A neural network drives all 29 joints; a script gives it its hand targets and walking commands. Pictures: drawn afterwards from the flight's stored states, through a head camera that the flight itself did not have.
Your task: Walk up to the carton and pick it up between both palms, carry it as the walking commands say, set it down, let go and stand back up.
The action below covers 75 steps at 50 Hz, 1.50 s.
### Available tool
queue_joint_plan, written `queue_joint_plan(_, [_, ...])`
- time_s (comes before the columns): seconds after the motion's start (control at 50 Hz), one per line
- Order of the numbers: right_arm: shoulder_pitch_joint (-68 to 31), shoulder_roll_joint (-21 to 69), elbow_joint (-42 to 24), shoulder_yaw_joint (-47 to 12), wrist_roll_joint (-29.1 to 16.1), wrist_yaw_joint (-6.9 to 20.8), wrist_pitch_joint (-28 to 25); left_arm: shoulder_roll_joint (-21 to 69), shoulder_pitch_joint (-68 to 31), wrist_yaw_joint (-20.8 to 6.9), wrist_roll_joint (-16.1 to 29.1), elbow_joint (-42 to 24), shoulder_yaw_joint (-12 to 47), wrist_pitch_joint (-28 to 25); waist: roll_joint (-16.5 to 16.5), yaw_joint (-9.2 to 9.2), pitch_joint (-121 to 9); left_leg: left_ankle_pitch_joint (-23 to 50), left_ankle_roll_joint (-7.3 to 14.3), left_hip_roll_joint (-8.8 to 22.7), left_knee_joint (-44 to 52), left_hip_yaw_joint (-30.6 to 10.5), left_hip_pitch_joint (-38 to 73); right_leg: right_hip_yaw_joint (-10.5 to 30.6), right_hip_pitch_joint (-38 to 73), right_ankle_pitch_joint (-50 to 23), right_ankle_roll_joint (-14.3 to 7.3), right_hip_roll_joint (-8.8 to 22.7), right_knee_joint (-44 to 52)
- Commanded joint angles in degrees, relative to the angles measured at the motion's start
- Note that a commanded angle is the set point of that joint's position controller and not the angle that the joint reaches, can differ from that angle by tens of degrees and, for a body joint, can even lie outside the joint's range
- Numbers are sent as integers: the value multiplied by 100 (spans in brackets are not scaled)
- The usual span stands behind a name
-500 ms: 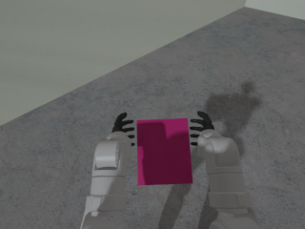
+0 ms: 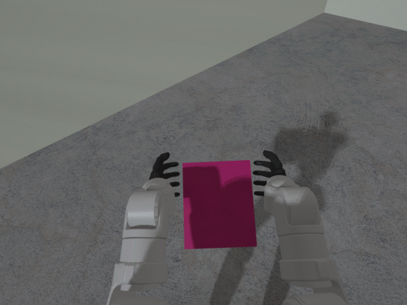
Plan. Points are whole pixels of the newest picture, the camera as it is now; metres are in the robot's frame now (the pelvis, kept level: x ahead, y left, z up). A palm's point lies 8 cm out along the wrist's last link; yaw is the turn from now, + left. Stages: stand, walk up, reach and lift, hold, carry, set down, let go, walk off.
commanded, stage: carry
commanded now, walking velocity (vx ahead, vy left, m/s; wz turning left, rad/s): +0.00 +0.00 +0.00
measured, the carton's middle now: (217, 203) +0.35 +0.00 -0.03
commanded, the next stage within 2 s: hold in 1.14 s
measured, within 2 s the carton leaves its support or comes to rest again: neither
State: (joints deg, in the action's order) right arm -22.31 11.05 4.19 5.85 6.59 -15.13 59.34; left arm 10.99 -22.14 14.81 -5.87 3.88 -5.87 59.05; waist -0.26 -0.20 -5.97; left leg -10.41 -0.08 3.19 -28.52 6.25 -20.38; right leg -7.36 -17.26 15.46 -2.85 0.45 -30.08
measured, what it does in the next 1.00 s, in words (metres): stands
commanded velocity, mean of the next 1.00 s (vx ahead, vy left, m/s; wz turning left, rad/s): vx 0.00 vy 0.00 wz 0.00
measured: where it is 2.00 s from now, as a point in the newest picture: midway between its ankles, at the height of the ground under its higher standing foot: outside the picture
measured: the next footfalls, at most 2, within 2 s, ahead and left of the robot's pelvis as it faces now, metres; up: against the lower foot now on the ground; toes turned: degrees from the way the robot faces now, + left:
none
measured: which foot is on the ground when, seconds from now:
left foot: down 0.00-1.00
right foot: down 0.00-1.00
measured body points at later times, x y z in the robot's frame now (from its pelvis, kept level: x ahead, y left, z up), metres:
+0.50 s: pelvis +0.00 +0.00 +0.00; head -0.02 +0.00 +0.45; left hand +0.32 +0.11 +0.08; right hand +0.32 -0.12 +0.08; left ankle +0.05 +0.12 -0.73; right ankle +0.00 -0.08 -0.73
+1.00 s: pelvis +0.00 +0.00 +0.00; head -0.02 +0.00 +0.45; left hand +0.33 +0.12 +0.06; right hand +0.33 -0.12 +0.06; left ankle +0.05 +0.12 -0.73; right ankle +0.00 -0.08 -0.73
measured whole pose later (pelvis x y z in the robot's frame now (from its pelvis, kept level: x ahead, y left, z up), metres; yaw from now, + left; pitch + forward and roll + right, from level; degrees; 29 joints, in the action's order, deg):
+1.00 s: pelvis +0.00 +0.00 +0.00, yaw +0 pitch +2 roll +0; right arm -22.1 11.0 12.7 7.4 8.8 -12.1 50.9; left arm 10.9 -21.8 11.9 -8.5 11.9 -7.4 50.9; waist 0.2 -0.3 -5.5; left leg -10.7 -0.1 3.0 -28.7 5.9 -19.8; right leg -7.7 -16.6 16.0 -2.8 0.7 -30.4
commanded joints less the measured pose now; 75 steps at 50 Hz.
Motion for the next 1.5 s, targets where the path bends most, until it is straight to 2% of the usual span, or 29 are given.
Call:
queue_joint_plan(0.0, [-2007, 5532, -637, -2194, -1455, 1105, -239, 5527, -1839, -1099, 1432, -537, 2181, -166, 51, 7, -1659, 660, 161, 540, 259, -585, 708, 833, 509, -994, -42, 825, 549])
queue_joint_plan(0.64, [-1958, 5504, -445, -2131, -1340, 1202, -484, 5506, -1801, -1196, 1303, -342, 2118, -396, 51, 10, -1667, 736, 183, 520, 241, -578, 729, 783, 578, -1082, -46, 812, 498])
queue_joint_plan(0.88, [-2022, 5284, 161, -1869, -1057, 1330, -972, 5267, -1861, -1314, 1009, 225, 1871, -885, 58, -3, -1612, 699, 179, 512, 254, -591, 725, 764, 577, -1000, -33, 805, 502])
queue_joint_plan(1.12, [-1953, 5148, 233, -1965, -1001, 1405, -1372, 5161, -1783, -1383, 949, 249, 1998, -1284, 41, -10, -1673, 855, 192, 515, 203, -578, 798, 733, 649, -1133, 0, 809, 427])
queue_joint_plan(1.14, [-554, 5373, 2244, -1635, -121, 1700, -1513, 4867, -677, -1724, -110, 2197, 1295, -1523, 108, 181, -407, 1053, 290, -952, 580, -792, 1962, 1316, 879, -2499, 282, -106, 1005])
queue_joint_plan(1.16, [-871, 5764, 1638, -2022, -170, 1785, -1882, 5062, -1074, -1894, 43, 1498, 1740, -1923, 95, 115, -610, 1372, 331, -873, 605, -968, 1885, 1491, 1078, -2962, 255, -90, 949])
queue_joint_plan(1.18, [-1173, 6125, 1142, -2278, -262, 1879, -2090, 5315, -1438, -2086, 191, 1037, 2072, -2114, 69, 108, -1002, 1751, 351, -881, 603, -1052, 1793, 1550, 1575, -3429, 284, -126, 886])
queue_joint_plan(1.2, [-1349, 6388, 862, -2533, -391, 1943, -2189, 5589, -1525, -2216, 322, 695, 2331, -2208, 183, 26, -1504, 2193, 324, -871, 527, -1106, 1974, 1580, 1792, -4154, 338, -107, 766])
queue_joint_plan(1.24, [-1926, 6627, 318, -2920, -619, 2011, -2309, 5815, -1889, -2428, 536, 197, 2675, -2303, 273, 117, -2199, 2303, 322, -852, 447, -1158, 1887, 1653, 2320, -4403, 390, -135, 642])
queue_joint_plan(1.28, [-2298, 6661, 292, -3314, -842, 2133, -2305, 5848, -1877, -2451, 604, 172, 2569, -2250, 192, 494, -2110, 1935, 264, -874, 592, -1086, 1614, 1617, 2657, -4055, 383, -152, 623])
queue_joint_plan(1.3, [-2439, 6632, 531, -3347, -826, 2204, -2262, 5776, -1879, -2468, 580, 424, 2391, -2213, 377, 702, -1837, 1544, 264, -891, 674, -1031, 1533, 1541, 2536, -3315, 393, -220, 723])
queue_joint_plan(1.36, [-2599, 6606, 1377, -3127, -724, 2348, -2178, 5746, -2136, -2556, 535, 921, 2067, -2076, 294, 898, -1045, 810, 222, -900, 747, -971, 1464, 1434, 1950, -1733, 346, -326, 939])
queue_joint_plan(1.4, [-2947, 6559, 1862, -2747, -585, 2434, -2192, 5890, -2471, -2608, 484, 1349, 1889, -1990, 180, 852, -738, 287, 153, -900, 726, -965, 1533, 1381, 1399, -722, 241, -389, 1014])
queue_joint_plan(1.48, [-3473, 6432, 2485, -2025, -324, 2543, -2277, 6411, -3148, -2632, 415, 1945, 1811, -1874, -251, 538, -547, -243, -36, -811, 807, -1044, 1518, 1318, 1041, -168, 41, -450, 973])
